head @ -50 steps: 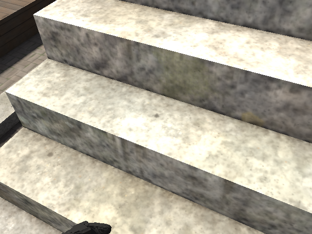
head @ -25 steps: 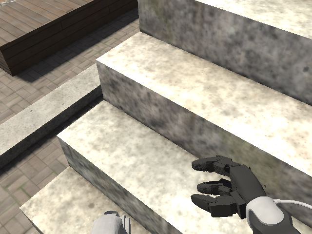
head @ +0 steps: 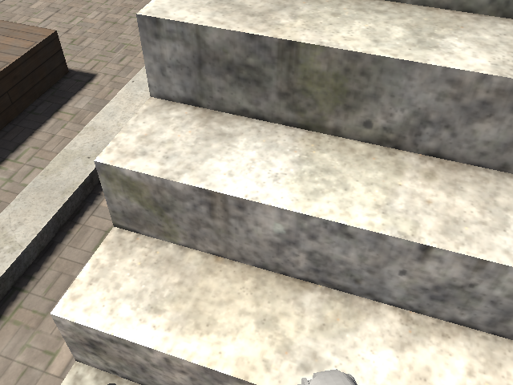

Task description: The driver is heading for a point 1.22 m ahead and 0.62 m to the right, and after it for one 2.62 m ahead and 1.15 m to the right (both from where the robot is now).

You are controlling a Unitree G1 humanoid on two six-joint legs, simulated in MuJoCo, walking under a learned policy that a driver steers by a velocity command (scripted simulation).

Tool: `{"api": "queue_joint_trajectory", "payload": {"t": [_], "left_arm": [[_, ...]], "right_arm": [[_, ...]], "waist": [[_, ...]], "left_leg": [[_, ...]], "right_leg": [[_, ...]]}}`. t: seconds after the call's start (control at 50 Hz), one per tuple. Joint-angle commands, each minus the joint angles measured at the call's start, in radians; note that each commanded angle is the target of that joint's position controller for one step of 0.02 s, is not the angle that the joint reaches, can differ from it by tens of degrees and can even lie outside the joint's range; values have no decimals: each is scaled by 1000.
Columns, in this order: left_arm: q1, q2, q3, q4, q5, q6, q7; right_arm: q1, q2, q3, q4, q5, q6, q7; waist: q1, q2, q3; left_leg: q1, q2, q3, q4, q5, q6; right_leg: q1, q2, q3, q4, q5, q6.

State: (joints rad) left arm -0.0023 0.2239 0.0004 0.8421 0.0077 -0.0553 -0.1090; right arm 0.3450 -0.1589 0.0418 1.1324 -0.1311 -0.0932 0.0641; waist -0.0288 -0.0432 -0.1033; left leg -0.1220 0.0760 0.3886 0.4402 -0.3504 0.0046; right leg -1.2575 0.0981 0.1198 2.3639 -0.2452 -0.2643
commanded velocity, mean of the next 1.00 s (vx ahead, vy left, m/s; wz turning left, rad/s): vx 0.50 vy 0.00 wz -0.59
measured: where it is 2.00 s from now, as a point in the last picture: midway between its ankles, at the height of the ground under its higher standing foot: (469, 41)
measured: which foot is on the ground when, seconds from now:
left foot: down 0.00-0.18, up 0.20-0.58, down 0.60-1.00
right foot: up 0.00-0.06, down 0.08-0.64, up 0.66-1.00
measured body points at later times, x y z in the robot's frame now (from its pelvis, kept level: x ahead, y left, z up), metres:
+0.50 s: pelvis +0.23 -0.04 +0.17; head +0.22 -0.03 +0.62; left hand +0.11 +0.14 +0.02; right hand +0.44 -0.29 +0.12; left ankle +0.31 +0.06 -0.23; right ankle +0.10 -0.11 -0.53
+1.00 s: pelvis +0.50 -0.10 +0.40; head +0.48 -0.09 +0.85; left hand +0.77 -0.07 +0.30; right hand +0.28 -0.16 +0.25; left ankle +0.45 +0.02 -0.33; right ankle +0.50 -0.28 +0.02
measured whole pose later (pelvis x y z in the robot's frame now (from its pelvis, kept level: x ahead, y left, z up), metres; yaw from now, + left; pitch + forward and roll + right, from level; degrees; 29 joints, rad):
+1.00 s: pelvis +0.50 -0.10 +0.40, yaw -36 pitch +5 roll +0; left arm 0.00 0.15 -0.04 0.91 -0.01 0.00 -0.10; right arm 0.54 -0.11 0.05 1.26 -0.16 -0.05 0.05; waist -0.03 -0.01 -0.15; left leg -0.12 0.01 0.24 0.41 -0.38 0.03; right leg -1.55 0.00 0.10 2.19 0.05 -0.27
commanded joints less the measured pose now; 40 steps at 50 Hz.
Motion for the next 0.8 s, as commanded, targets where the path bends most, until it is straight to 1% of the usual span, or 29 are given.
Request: {"api": "queue_joint_trajectory", "payload": {"t": [0.02,0.04,0.08,0.14,0.16,0.18,0.2,0.22,0.24,0.26,0.32,0.36,0.38,0.42,0.46,0.5,0.54,0.56,0.58,0.6,0.62,0.64,0.66,0.68,0.7,0.74,0.76,0.78,0.8], "left_arm": [[-68,77,9,-130,12,43,25],[-122,92,9,-174,32,79,29],[-251,36,-24,-228,4,161,15],[75,101,-9,-103,-47,155,40],[173,125,15,-66,-59,145,55],[402,124,31,25,-24,132,57],[561,127,31,108,36,130,49],[666,105,31,167,81,126,56],[671,49,15,201,85,129,41],[673,-7,-5,248,90,125,27],[386,-105,-41,272,63,74,32],[318,-76,-35,254,46,17,30],[254,-22,-13,199,31,-23,25],[344,3,-10,214,44,-64,40],[752,-38,-15,381,78,-61,62],[901,-78,-12,449,82,-65,69],[755,-52,10,356,67,-60,70],[712,28,38,346,24,-57,35],[707,45,30,370,61,-62,4],[563,130,74,314,15,-81,-33],[523,122,89,317,32,-91,-74],[576,26,64,270,70,-91,-80],[465,-49,50,303,72,-68,-84],[355,-21,61,338,23,-46,-94],[332,-19,63,314,-12,-38,-68],[362,-52,57,312,4,-26,-18],[353,-68,45,289,1,-8,-13],[321,-90,38,254,2,5,-13],[280,-113,18,207,14,17,-13]], "right_arm": [[-96,-163,-22,-79,7,-20,29],[-199,-201,-30,-108,31,-20,40],[-11,-272,-52,-21,43,-10,73],[-3,-254,-51,-94,-63,21,107],[28,-248,-54,-64,-72,31,105],[-59,-261,-70,-29,-85,51,91],[-82,-167,-62,-16,-55,74,112],[-151,-114,-40,-55,6,96,114],[-266,-109,-43,-91,48,91,86],[-368,-81,-43,-136,61,76,61],[-365,-42,-12,-208,25,24,8],[-426,-89,-17,-277,37,37,-32],[-499,-118,-25,-327,79,48,-46],[-462,-117,-29,-309,86,71,-50],[-581,-91,-5,-391,42,83,-57],[-774,-82,3,-482,51,53,-50],[-969,-25,6,-649,68,56,-59],[-1132,37,28,-747,100,117,-24],[-1039,142,57,-714,118,165,5],[-778,6,-9,-659,149,139,4],[-418,-148,-67,-532,163,140,-12],[-154,-206,-89,-397,127,137,-17],[34,-203,-94,-312,48,152,-20],[73,-240,-100,-283,16,144,-22],[-19,-235,-93,-241,58,122,-32],[-168,51,-23,-151,74,92,-14],[-223,135,5,-115,93,81,-16],[-275,179,15,-99,103,60,-21],[-269,177,12,-71,80,43,-26]], "waist": [[129,90,20],[186,122,12],[108,309,29],[117,230,-256],[160,250,-256],[295,165,-189],[290,21,-126],[286,8,-90],[286,-44,-40],[259,-70,-26],[44,36,-34],[-32,122,-51],[-44,107,-22],[-28,-30,-10],[99,22,26],[160,29,66],[73,48,10],[33,-26,33],[9,-180,87],[-155,-219,63],[-254,5,-162],[-213,294,-364],[-268,372,-281],[-287,306,-71],[-182,237,75],[-28,-15,68],[18,-11,27],[66,-6,16],[102,-34,3]], "left_leg": [[18,200,-71,-209,721,196],[-133,196,-42,-252,1071,240],[120,338,-170,-225,1408,358],[398,278,-153,150,2229,360],[161,253,-182,283,2135,346],[-210,171,-214,537,1325,282],[-646,7,-298,733,488,234],[-782,-28,-432,996,466,235],[-887,-86,-522,1211,443,244],[-973,-158,-616,1413,341,279],[-1183,-157,-622,1723,66,251],[-1039,-101,-485,1461,124,198],[-832,-76,-411,1330,113,156],[-835,-108,-374,1713,21,75],[-1443,-153,-525,1983,-239,114],[-1663,-119,-550,1806,-400,166],[-1101,-87,-334,1201,-297,146],[-575,-151,-177,934,-471,31],[-376,-134,-265,953,-178,-28],[-351,-238,-236,915,-215,-3],[-140,-230,-419,761,24,103],[124,-41,-814,531,35,270],[137,102,-1128,239,-147,371],[-130,163,-1381,-12,-676,395],[-290,173,-1303,14,-734,363],[-367,176,-988,51,-319,288],[-363,165,-850,45,-121,228],[-351,137,-715,17,4,198],[-335,122,-583,-10,105,159]], "right_leg": [[56,-86,-146,-457,22,-21],[288,-77,-242,-767,-70,15],[166,30,-309,-1048,-618,137],[404,151,-282,-1285,-136,131],[639,156,-192,-1331,-47,101],[907,107,-42,-1559,26,69],[1109,42,193,-1699,58,-2],[1111,-59,382,-1706,129,-41],[1057,-111,413,-1662,129,-62],[1028,-109,456,-1695,171,-67],[956,-95,389,-1714,280,-15],[803,-44,212,-1786,319,59],[603,-11,166,-1889,289,72],[555,-76,343,-1893,326,3],[1148,-210,511,-1761,393,5],[1408,-223,463,-1727,402,60],[914,-97,354,-1889,554,87],[448,-138,393,-2265,772,-48],[335,-275,564,-2276,1098,-138],[531,-256,428,-2057,1754,-82],[588,-180,321,-1720,2072,6],[471,-89,329,-1443,1604,54],[335,60,286,-1051,553,67],[230,80,235,-514,338,94],[110,32,216,-352,455,69],[96,-6,244,-334,468,-16],[89,-30,232,-324,467,-38],[50,-51,211,-316,397,-56],[5,-78,156,-310,385,-57]]}}
Keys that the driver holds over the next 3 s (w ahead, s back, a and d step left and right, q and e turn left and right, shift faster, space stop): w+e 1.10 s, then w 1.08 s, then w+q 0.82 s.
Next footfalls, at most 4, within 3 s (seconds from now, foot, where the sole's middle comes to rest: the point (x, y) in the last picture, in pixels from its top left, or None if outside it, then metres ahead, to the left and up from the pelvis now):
0.08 right None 0.13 -0.11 -0.57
0.60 left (261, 340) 0.49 0.00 -0.37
1.14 right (447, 207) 0.64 -0.34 -0.17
1.54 left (403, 33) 0.92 -0.28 0.03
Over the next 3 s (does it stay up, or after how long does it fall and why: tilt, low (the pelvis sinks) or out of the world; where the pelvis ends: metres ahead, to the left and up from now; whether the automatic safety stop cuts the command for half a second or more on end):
stays up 1.25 -0.71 1.17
